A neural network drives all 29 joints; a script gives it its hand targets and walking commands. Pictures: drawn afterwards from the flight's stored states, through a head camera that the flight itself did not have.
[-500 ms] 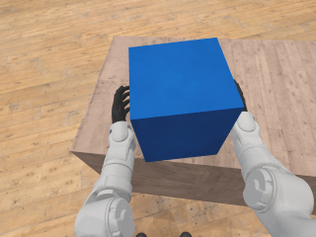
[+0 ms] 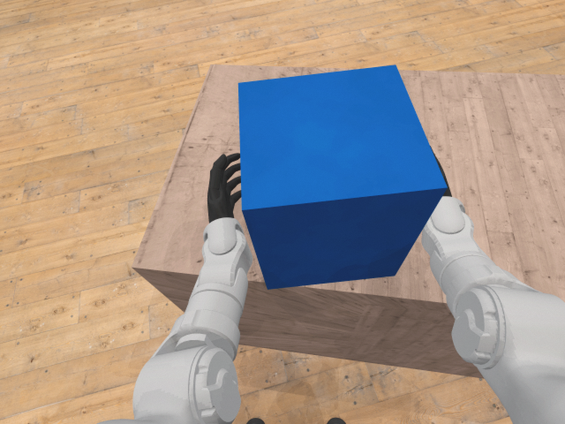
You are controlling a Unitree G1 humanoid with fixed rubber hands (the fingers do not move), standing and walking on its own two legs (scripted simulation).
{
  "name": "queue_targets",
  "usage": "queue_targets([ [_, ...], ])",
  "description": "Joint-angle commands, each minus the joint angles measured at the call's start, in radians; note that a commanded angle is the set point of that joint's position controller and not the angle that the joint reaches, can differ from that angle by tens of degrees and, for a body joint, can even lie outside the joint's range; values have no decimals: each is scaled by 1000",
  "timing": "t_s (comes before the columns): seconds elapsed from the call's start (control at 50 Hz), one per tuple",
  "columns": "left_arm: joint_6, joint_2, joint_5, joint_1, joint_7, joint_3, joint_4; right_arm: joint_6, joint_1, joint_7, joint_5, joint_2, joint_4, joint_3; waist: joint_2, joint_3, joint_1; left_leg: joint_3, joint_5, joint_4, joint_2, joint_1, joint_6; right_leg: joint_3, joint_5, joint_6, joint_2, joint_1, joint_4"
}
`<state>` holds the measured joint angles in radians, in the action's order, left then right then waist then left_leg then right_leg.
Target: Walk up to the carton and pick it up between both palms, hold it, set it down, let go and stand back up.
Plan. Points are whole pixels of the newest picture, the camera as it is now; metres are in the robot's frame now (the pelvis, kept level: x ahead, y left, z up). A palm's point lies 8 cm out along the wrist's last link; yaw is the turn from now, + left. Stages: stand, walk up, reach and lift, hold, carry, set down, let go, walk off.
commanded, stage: reach and lift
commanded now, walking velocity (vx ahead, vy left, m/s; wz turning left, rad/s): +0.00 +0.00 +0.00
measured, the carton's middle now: (324, 189) +0.45 +0.02 +0.03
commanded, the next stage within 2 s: none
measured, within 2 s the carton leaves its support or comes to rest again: leaves its support in 0.38 s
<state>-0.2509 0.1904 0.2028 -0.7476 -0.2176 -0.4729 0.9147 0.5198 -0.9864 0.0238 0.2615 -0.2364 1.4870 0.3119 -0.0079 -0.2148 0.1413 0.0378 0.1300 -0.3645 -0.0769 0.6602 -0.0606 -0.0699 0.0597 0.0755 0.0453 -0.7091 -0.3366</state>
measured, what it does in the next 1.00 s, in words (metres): stands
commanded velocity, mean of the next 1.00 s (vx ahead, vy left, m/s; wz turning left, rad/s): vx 0.00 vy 0.00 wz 0.00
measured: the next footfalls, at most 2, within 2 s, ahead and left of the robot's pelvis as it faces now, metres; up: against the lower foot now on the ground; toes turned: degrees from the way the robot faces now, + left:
none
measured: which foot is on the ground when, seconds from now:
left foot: down 0.00-1.00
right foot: down 0.00-1.00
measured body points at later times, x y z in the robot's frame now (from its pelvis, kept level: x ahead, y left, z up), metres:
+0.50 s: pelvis -0.02 +0.00 -0.01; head +0.05 -0.02 +0.44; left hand +0.39 +0.16 +0.04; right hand +0.46 -0.13 +0.05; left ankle -0.01 +0.16 -0.73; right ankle +0.03 -0.07 -0.73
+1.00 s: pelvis -0.02 +0.00 +0.01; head -0.02 -0.01 +0.45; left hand +0.38 +0.19 +0.12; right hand +0.44 -0.11 +0.13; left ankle -0.01 +0.16 -0.73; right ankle +0.03 -0.07 -0.73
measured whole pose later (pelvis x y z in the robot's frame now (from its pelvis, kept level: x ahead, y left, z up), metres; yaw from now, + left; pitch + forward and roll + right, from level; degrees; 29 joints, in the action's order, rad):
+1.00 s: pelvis -0.02 +0.00 +0.01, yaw +2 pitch +12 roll +0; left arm 0.20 0.04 0.02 -0.81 -0.23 -0.31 0.91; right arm -0.11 -0.98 0.05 -0.03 -0.18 1.20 0.13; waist 0.02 -0.23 0.09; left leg -0.02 0.15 -0.41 -0.05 0.46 -0.05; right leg -0.10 0.09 0.07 0.03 -0.49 -0.38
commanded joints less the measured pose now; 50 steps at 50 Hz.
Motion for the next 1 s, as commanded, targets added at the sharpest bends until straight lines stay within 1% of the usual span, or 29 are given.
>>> queue_targets([
  [0.0,-11,482,62,-484,134,313,8,99,-642,-144,100,483,-106,-200,-153,-760,-10,73,-255,-3,47,-51,60,-10,-674,-112,-38,776,-156],
  [0.04,-9,496,59,-501,128,336,-10,92,-631,-147,92,493,-99,-213,-130,-806,-15,67,-282,-19,43,-71,52,-10,-671,-102,-28,748,-160],
  [0.1,8,505,36,-479,119,343,28,87,-682,-155,64,469,-121,-242,-154,-799,-2,65,-280,-36,40,-91,57,-16,-617,-91,-14,713,-153],
  [0.14,16,515,9,-518,116,372,4,80,-703,-152,61,455,-130,-223,-149,-828,-28,57,-256,-42,43,-100,53,-14,-563,-94,-13,684,-145],
  [0.2,33,540,-25,-520,105,421,-47,54,-679,-150,17,481,-130,-274,-135,-877,-28,45,-322,-72,43,-150,46,-18,-625,-97,1,676,-159],
  [0.22,47,526,-24,-498,113,410,-6,43,-703,-143,6,496,-180,-290,-177,-864,-33,44,-281,-74,54,-126,65,-9,-631,-108,-3,697,-155],
  [0.26,54,517,-24,-573,115,395,-21,18,-724,-148,6,499,-170,-269,-152,-834,-24,42,-210,-48,58,-73,64,6,-558,-106,-20,708,-158],
  [0.28,60,513,-37,-566,118,397,-21,3,-713,-146,-5,527,-215,-293,-171,-829,-21,41,-203,-52,63,-64,70,13,-569,-113,-21,741,-163],
  [0.3,64,528,-43,-630,104,410,-44,-3,-765,-160,-12,495,-187,-255,-120,-819,-10,33,-189,-39,53,-83,48,-4,-491,-99,-14,669,-157],
  [0.36,106,509,-59,-677,92,407,-28,-63,-774,-172,-36,503,-204,-246,-116,-801,-6,38,-134,-44,56,-125,52,4,-379,-97,-16,635,-131],
  [0.42,149,510,-119,-682,76,422,-24,-129,-787,-179,-84,513,-278,-283,-125,-841,6,27,-112,-65,60,-133,58,9,-345,-103,-11,618,-126],
  [0.44,160,493,-133,-744,78,430,-51,-167,-789,-177,-92,539,-269,-264,-133,-853,-23,24,-92,-60,64,-126,59,16,-351,-112,-15,637,-130],
  [0.52,186,499,-190,-840,82,439,-111,-244,-819,-166,-141,614,-410,-338,-140,-875,-1,14,-60,-68,84,-65,52,34,-374,-133,-22,733,-146],
  [0.54,186,465,-179,-878,87,419,-131,-278,-772,-159,-144,652,-376,-331,-151,-832,-19,15,-40,-59,89,-49,56,54,-388,-142,-36,779,-148],
  [0.58,195,458,-186,-911,94,411,-122,-306,-788,-149,-163,685,-441,-347,-149,-834,-19,2,-22,-55,94,-23,52,69,-388,-160,-45,825,-155],
  [0.6,203,454,-188,-914,99,411,-131,-337,-762,-141,-182,717,-451,-353,-155,-807,-36,-2,-15,-48,98,-33,53,85,-390,-166,-52,853,-145],
  [0.64,225,450,-175,-903,99,412,-98,-366,-810,-137,-200,723,-500,-353,-149,-791,-28,-11,-1,-37,101,-51,50,77,-358,-166,-49,847,-134],
  [0.66,230,466,-181,-920,95,429,-125,-379,-805,-134,-205,729,-505,-341,-125,-802,-43,-18,-17,-36,98,-75,40,78,-348,-163,-47,823,-126],
  [0.7,243,492,-194,-934,84,450,-152,-387,-838,-126,-224,739,-586,-365,-101,-815,-35,-30,-53,-54,97,-107,30,80,-333,-156,-45,808,-114],
  [0.72,252,486,-203,-927,84,461,-159,-402,-821,-117,-241,767,-613,-384,-113,-787,-50,-33,-55,-51,101,-136,35,73,-336,-149,-36,811,-106],
  [0.74,276,478,-185,-897,79,440,-150,-428,-842,-115,-261,761,-592,-378,-129,-730,-38,-35,-47,-36,98,-158,42,70,-307,-146,-33,799,-93],
  [0.78,314,464,-190,-902,83,452,-165,-469,-850,-104,-282,787,-609,-379,-130,-702,-56,-39,-35,-19,105,-189,50,78,-296,-150,-39,810,-77],
  [0.8,324,458,-194,-895,80,442,-165,-479,-866,-108,-300,783,-619,-394,-124,-700,-27,-41,-24,-14,105,-195,53,73,-259,-148,-37,786,-71],
  [0.84,336,473,-204,-954,82,470,-207,-511,-827,-99,-300,827,-595,-370,-88,-660,-68,-39,-22,-9,108,-235,46,67,-252,-129,-32,770,-61],
  [0.86,348,490,-207,-964,77,473,-211,-520,-857,-104,-306,804,-587,-364,-64,-652,-51,-44,-1,-2,103,-247,40,58,-188,-119,-27,735,-55],
  [0.88,361,470,-211,-978,73,447,-206,-539,-865,-106,-315,822,-577,-364,-114,-615,-47,-39,34,4,106,-243,54,55,-138,-124,-24,725,-45],
  [0.9,376,472,-210,-998,73,470,-229,-555,-840,-102,-317,832,-561,-347,-83,-610,-72,-42,32,6,103,-260,48,63,-115,-119,-29,731,-40],
  [0.94,399,465,-209,-1005,72,459,-259,-574,-866,-96,-331,842,-598,-358,-92,-598,-56,-42,23,2,105,-269,53,63,-111,-123,-30,739,-37],
  [0.98,431,464,-192,-978,78,464,-253,-599,-841,-83,-334,848,-611,-350,-89,-566,-86,-43,18,4,107,-305,49,62,-134,-122,-30,754,-22],
])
